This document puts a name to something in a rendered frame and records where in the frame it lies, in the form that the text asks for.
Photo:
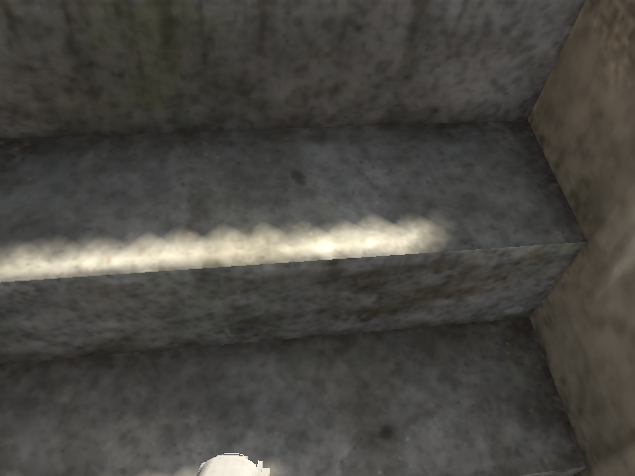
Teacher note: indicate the left robot thigh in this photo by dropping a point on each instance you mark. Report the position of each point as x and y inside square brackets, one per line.
[232, 465]

